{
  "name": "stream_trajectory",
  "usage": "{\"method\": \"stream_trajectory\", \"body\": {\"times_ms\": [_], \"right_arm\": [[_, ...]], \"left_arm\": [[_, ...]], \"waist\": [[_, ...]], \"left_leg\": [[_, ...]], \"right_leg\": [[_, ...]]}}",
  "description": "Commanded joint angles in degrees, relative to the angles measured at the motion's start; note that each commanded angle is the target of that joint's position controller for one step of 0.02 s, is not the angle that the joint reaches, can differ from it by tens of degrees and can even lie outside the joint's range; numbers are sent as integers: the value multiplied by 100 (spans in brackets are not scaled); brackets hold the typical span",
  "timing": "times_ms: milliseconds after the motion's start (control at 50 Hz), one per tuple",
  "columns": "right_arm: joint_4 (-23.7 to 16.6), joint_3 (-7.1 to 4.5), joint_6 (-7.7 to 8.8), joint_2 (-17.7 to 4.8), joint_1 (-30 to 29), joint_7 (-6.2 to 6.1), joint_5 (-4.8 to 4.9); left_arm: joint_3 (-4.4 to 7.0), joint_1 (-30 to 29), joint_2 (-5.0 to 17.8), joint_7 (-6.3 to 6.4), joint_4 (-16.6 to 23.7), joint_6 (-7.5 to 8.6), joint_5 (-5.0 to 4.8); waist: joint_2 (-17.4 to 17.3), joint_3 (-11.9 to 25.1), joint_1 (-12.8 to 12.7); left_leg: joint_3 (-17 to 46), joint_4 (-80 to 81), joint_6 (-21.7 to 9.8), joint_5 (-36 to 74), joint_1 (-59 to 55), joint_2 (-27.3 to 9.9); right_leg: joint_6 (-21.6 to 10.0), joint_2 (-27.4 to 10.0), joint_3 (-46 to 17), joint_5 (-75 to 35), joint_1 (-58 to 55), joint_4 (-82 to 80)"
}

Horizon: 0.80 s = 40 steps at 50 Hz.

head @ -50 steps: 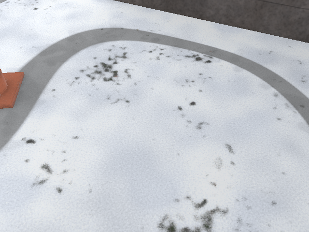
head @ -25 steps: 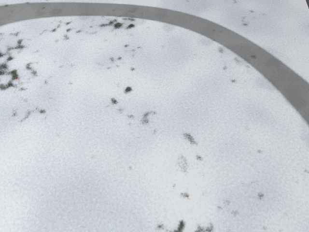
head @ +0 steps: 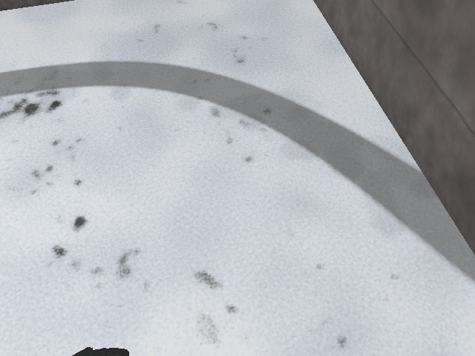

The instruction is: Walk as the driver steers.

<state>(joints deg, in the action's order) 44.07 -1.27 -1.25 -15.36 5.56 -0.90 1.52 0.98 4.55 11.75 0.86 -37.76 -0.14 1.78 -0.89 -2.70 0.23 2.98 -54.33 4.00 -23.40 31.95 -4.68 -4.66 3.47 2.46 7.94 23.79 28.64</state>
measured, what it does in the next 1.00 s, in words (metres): steps on the spot: left foot, then right foot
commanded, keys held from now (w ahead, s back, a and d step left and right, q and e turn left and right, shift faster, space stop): q+shift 0.34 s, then shift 0.10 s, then e+shift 0.56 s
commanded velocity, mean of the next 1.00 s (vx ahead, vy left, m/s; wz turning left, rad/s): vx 0.01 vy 0.00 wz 0.06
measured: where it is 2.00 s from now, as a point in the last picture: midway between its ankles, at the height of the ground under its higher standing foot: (192, 254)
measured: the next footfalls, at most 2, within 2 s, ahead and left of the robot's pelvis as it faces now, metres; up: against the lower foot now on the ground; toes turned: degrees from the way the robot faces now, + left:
left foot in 0.20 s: +0.04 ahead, +0.16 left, +0.00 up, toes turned +12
right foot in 0.92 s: +0.12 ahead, -0.06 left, +0.00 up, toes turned +5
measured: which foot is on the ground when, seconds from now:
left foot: up 0.00-0.18, down 0.20-0.92, up 0.94-1.00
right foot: down 0.00-0.20, up 0.22-0.90, down 0.92-1.00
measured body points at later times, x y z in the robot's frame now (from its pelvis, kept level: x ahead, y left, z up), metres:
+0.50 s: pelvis +0.03 +0.09 +0.02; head +0.07 +0.14 +0.46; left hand +0.12 +0.41 -0.09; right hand +0.25 -0.14 -0.07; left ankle +0.00 +0.15 -0.73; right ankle +0.11 -0.07 -0.64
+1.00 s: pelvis +0.09 +0.03 +0.00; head +0.15 +0.01 +0.45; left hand +0.22 +0.33 -0.09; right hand +0.27 -0.25 -0.11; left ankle +0.00 +0.16 -0.66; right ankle +0.08 -0.06 -0.73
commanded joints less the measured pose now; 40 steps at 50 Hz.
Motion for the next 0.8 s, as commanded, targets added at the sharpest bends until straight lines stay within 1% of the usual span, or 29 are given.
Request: {"method": "stream_trajectory", "body": {"times_ms": [20, 60, 80, 120, 140, 160, 180, 200, 220, 240, 260, 280, 300, 320, 340, 380, 400, 440, 460, 480, 540, 560, 580, 600, 620, 640, 700, 760, 800], "right_arm": [[-249, -233, -105, -684, 410, -70, 23], [-377, -261, -187, -625, 216, -100, 9], [-441, -277, -185, -594, 193, -79, -12], [-484, -307, -157, -555, 233, -14, -6], [-475, -329, -139, -541, 331, 26, -4], [-406, -342, -107, -493, 539, 50, -32], [-272, -387, -73, -479, 845, 72, -99], [-194, -501, -44, -787, 1066, 53, -145], [-347, -694, 20, -1594, 1164, -24, -168], [-531, -669, 150, -1642, 1335, 76, -411], [-564, -684, 264, -1584, 1147, 125, -468], [-610, -680, 292, -1447, 823, 87, -277], [-662, -619, 241, -1201, 627, 15, -76], [-705, -606, 151, -1125, 529, -48, 37], [-754, -589, 79, -1053, 568, -99, 54], [-800, -560, 33, -968, 671, -175, -10], [-778, -545, 29, -937, 777, -202, -11], [-756, -528, 9, -916, 910, -235, -29], [-761, -491, -1, -861, 851, -243, -61], [-769, -440, -4, -754, 761, -239, -99], [-655, -247, 29, -333, 592, -203, -240], [-604, -250, 44, -390, 589, -179, -292], [-586, -290, 52, -549, 558, -154, -328], [-584, -356, 40, -766, 528, -141, -329], [-579, -412, 15, -918, 532, -140, -320], [-573, -446, -15, -983, 542, -146, -301], [-605, -462, -78, -879, 411, -198, -251], [-698, -490, -101, -812, 183, -201, -214], [-748, -530, -114, -837, 67, -176, -180]], "left_arm": [[420, -51, 1113, 211, 354, -52, -52], [418, -74, 972, 266, 271, -83, -79], [445, -82, 986, 281, 242, -84, -86], [485, -93, 976, 309, 190, -83, -124], [508, -126, 994, 319, 170, -83, -165], [510, -173, 971, 320, 109, -101, -241], [528, -174, 930, 300, 57, -129, -278], [527, 88, 754, 275, -13, -160, -261], [491, 8, 576, 272, 281, -168, -102], [489, -794, 714, 278, 534, -127, -35], [538, -891, 839, 283, 511, -109, -151], [556, -774, 857, 311, 381, -100, -178], [579, -674, 902, 358, 244, -119, -143], [585, -648, 865, 364, 297, -92, -106], [577, -628, 817, 330, 285, -66, -123], [537, -477, 760, 272, 160, -32, -164], [512, -498, 742, 260, 153, -21, -181], [483, -574, 748, 249, 170, -11, -214], [469, -513, 780, 235, 121, -18, -228], [450, -438, 783, 207, 67, -29, -232], [358, -315, 597, 94, -70, -43, -235], [359, -283, 632, 58, -93, -44, -260], [391, -288, 772, 35, -74, -47, -295], [440, -338, 961, 22, -13, -52, -333], [475, -365, 1091, 17, 39, -57, -370], [493, -361, 1146, 11, 79, -63, -395], [484, -218, 1050, -45, 130, -84, -409], [471, -96, 952, -98, 177, -122, -425], [455, 17, 910, -139, 203, -130, -436]], "waist": [[559, 1342, -14], [723, 1008, -55], [771, 968, -25], [854, 949, -14], [882, 979, 44], [870, 991, 163], [686, 933, 279], [-139, 651, 195], [-1929, 333, 14], [-1539, 951, 517], [-961, 926, 386], [-587, 771, 196], [-396, 763, 103], [-476, 848, -3], [-475, 965, -18], [-421, 1175, 18], [-414, 1204, 70], [-528, 1199, 131], [-557, 1195, 118], [-571, 1179, 102], [-653, 1027, 94], [-709, 930, 129], [-748, 803, 167], [-769, 654, 218], [-732, 539, 278], [-654, 459, 314], [-451, 432, 279], [-437, 552, 213], [-509, 643, 159]], "left_leg": [[-225, -199, 50, 300, -609, -8], [-284, -88, -17, 224, -441, -68], [-325, 34, -57, 162, -456, -88], [-457, 485, -198, 112, -595, -50], [-569, 855, -291, 205, -778, 15], [-768, 1486, -436, 511, -1082, 168], [-883, 2192, -635, 915, -1463, 360], [-107, 2843, -937, 2136, -1924, 80], [2363, 3087, -1784, 4354, -2596, -1332], [3149, 3582, -2509, 4629, -2684, -1773], [2826, 3588, -2338, 4126, -2764, -1513], [2406, 3478, -1966, 3835, -2794, -1148], [2135, 3379, -1698, 3727, -2790, -984], [2032, 3277, -1577, 3735, -2717, -808], [1972, 3255, -1526, 3816, -2777, -695], [1761, 3159, -1487, 4222, -3086, -654], [1725, 3128, -1480, 4366, -3193, -647], [1712, 3105, -1464, 4413, -3294, -621], [1608, 3115, -1447, 4389, -3333, -643], [1484, 3132, -1413, 4332, -3281, -618], [1042, 3222, -1314, 4231, -2798, -490], [957, 3264, -1344, 4278, -2630, -498], [942, 3298, -1405, 4308, -2530, -543], [991, 3306, -1497, 4307, -2557, -635], [1078, 3297, -1611, 4291, -2678, -775], [1177, 3272, -1721, 4305, -2844, -929], [1249, 3153, -1893, 4698, -3297, -1256], [936, 3093, -1836, 4961, -3417, -1288], [614, 2979, -1729, 5091, -3390, -1213]], "right_leg": [[-1088, -1963, -966, -1869, -867, -920], [-965, -1979, -843, -1011, -833, -1031], [-920, -2041, -818, -764, -880, -1030], [-758, -2093, -646, -783, -1070, -854], [-632, -2101, -540, -839, -1144, -692], [-442, -2010, -335, -833, -1148, -445], [-150, -1787, -46, -431, -1036, 35], [318, -1347, 411, 363, -330, 1079], [916, -399, 616, 2548, 1604, 2851], [833, -25, -431, 3127, 2032, 3838], [692, -128, -784, 2705, 2171, 4139], [617, -221, -888, 2161, 2283, 4006], [634, -310, -935, 1767, 2241, 3881], [654, -283, -975, 1525, 2052, 3848], [683, -187, -973, 1322, 1955, 3876], [748, -150, -922, 1015, 1929, 3806], [786, -157, -910, 944, 1920, 3696], [857, -202, -885, 876, 1869, 3445], [883, -280, -844, 817, 1810, 3340], [905, -384, -810, 736, 1643, 3132], [924, -704, -743, 500, 703, 2179], [920, -708, -663, 564, 419, 1971], [906, -670, -574, 714, 283, 1887], [888, -604, -494, 939, 364, 1925], [868, -560, -502, 1190, 541, 2006], [852, -558, -556, 1402, 742, 2098], [844, -638, -599, 1754, 1125, 2342], [831, -689, -384, 1784, 1004, 2231], [771, -630, -171, 1710, 697, 1843]]}}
